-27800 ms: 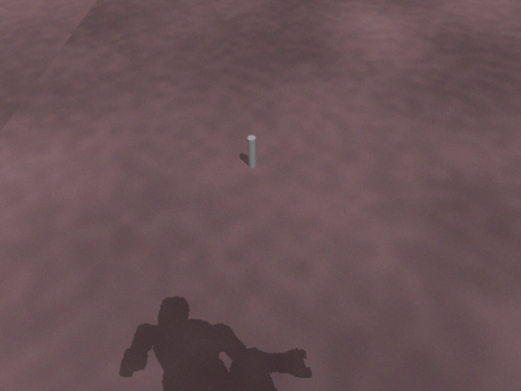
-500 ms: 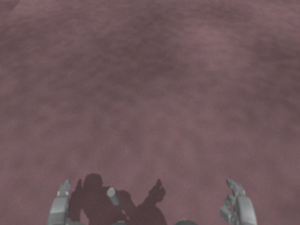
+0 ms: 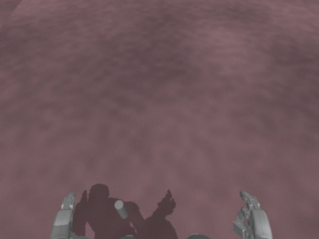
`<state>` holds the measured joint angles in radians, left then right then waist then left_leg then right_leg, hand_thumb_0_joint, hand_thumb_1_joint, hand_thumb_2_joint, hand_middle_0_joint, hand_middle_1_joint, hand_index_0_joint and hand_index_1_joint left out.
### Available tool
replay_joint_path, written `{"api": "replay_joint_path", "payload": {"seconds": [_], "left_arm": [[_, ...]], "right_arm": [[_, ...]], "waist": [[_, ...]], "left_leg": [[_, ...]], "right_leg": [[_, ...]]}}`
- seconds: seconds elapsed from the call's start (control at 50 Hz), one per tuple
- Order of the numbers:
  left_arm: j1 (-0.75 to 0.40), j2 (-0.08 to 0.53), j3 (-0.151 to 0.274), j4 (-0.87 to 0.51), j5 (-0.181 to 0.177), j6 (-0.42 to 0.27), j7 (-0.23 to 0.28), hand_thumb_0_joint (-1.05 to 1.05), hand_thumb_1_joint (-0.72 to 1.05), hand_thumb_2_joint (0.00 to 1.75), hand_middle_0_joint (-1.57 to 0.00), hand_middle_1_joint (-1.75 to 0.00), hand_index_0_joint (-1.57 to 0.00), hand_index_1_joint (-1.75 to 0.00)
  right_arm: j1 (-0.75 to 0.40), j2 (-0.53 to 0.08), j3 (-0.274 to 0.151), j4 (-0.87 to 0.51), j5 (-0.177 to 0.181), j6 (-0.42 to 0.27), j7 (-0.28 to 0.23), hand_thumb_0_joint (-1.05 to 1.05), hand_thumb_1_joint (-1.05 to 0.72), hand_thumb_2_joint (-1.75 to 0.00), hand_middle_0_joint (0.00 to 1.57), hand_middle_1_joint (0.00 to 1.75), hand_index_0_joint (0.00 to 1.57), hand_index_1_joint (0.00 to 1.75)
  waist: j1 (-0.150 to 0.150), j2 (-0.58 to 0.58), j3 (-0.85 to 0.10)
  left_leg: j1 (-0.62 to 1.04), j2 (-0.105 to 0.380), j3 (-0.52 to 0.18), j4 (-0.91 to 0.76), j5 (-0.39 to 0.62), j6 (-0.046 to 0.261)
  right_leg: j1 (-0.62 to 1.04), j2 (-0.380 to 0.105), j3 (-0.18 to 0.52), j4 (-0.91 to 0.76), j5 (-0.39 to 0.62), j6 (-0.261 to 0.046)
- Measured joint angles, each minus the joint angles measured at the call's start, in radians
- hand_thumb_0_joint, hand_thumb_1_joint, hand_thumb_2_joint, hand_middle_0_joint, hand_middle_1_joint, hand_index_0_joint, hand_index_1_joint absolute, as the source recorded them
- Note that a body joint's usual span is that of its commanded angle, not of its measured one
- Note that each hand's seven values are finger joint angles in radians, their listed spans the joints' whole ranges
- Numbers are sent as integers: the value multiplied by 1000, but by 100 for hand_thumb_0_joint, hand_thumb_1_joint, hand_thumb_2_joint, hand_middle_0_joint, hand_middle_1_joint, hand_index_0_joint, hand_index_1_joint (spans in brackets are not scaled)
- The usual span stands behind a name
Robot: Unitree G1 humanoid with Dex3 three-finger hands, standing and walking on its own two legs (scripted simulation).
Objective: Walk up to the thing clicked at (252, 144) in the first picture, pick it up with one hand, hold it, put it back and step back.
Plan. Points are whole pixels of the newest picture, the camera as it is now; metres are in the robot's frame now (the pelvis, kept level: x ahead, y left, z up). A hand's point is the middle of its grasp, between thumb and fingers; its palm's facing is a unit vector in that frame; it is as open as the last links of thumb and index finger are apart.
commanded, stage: home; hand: left
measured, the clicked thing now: (121, 210) +0.35 +0.20 -0.62
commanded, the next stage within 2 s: stand in 0.20 s
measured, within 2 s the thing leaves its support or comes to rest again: neither
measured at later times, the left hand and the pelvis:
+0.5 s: hand (87, 228) +0.16 +0.18 -0.06, palm faces +0.10 -0.95 -0.28, open 15.6 cm; pelvis +0.00 +0.00 +0.00, yaw +0 degrees
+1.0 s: hand out of the picture +0.07 +0.25 -0.11, palm faces -0.02 -0.94 -0.35, open 7.5 cm; pelvis +0.00 +0.01 +0.04, yaw +0 degrees
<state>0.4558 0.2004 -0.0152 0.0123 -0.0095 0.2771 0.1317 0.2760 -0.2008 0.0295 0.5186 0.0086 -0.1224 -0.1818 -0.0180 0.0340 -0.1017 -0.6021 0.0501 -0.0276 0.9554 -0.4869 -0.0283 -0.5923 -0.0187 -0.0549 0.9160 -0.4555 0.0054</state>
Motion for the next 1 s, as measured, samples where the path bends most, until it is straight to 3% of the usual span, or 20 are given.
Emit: {"api": "replay_joint_path", "payload": {"seconds": [0.38, 0.48, 0.58, 0.62, 0.66, 0.74, 0.82, 1.0], "left_arm": [[-1, 0, 3, -3, 1, 0, -2, -1, -54, 6, -8, -7, -7, -7], [1, 2, 1, -7, 1, 1, -2, -1, -36, 23, -14, -18, -14, -18], [-1, 2, 1, -6, 1, -3, -2, -1, -6, 52, -18, -25, -18, -25], [-60, 21, -4, 110, 45, -87, -32, -1, 8, 62, -19, -26, -19, -26], [-134, 51, -8, 272, 72, -156, -69, -1, 22, 70, -20, -28, -19, -28], [-209, 94, 5, 511, 69, -222, -111, 0, 51, 80, -20, -29, -20, -29], [-223, 114, 23, 674, 62, -250, -116, 0, 71, 85, -21, -30, -20, -30], [-233, 123, 28, 914, 46, -274, -110, 0, 88, 89, -21, -30, -20, -30]], "right_arm": [[-2, -1, -1, -1, -2, 0, 0, 1, -90, -90, 21, 30, 20, 30], [0, -2, -2, -2, -2, -2, -1, 1, -90, -90, 21, 30, 20, 30], [2, -3, -1, -3, -2, -5, 2, 1, -90, -90, 21, 30, 20, 30], [-31, -12, -7, 56, -60, 8, 35, 1, -90, -90, 21, 30, 20, 30], [-72, -35, -6, 140, -88, 51, 86, 1, -90, -90, 21, 30, 20, 30], [-97, -70, -32, 247, -77, 94, 147, 1, -90, -89, 21, 30, 20, 30], [-80, -96, -59, 314, -71, 106, 165, 1, -90, -89, 21, 30, 20, 30], [-68, -115, -64, 447, -54, 121, 167, 1, -90, -90, 21, 30, 20, 30]], "waist": [[0, -3, 0], [-1, -2, 0], [0, -2, 3], [13, -15, 47], [26, -30, 76], [33, -49, 109], [31, -49, 120], [29, -38, 152]], "left_leg": [[5, -1, 1, -2, 3, 2], [6, -1, 1, -2, 5, 3], [-1, -2, 2, -1, 8, 4], [41, -8, 12, -20, 17, 7], [79, -17, 20, -47, 31, 11], [144, -31, 32, -105, 57, 15], [204, -33, 33, -169, 81, 16], [336, -36, 32, -342, 159, 18]], "right_leg": [[6, 0, 1, -5, 4, 2], [8, 0, 1, -6, 8, 3], [0, -1, 2, -4, 11, 2], [33, -7, 12, -8, 13, -1], [62, -16, 19, -18, 18, -4], [115, -29, 29, -52, 32, 1], [175, -29, 28, -117, 57, 6], [312, -29, 21, -295, 135, 12]]}}
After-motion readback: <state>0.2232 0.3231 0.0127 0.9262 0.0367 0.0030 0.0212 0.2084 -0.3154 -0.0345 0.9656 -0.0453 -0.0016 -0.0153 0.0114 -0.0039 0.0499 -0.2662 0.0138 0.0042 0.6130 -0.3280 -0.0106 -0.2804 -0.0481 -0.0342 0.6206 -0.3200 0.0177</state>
